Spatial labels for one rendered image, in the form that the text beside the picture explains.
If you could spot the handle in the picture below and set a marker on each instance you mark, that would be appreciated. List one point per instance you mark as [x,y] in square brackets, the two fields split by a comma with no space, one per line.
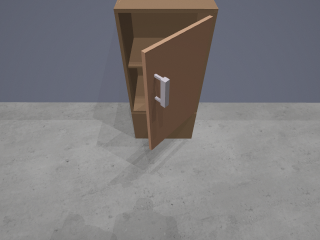
[164,90]

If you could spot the cupboard door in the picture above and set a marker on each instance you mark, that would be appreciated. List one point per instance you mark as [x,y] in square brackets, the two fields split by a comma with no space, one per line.
[180,58]

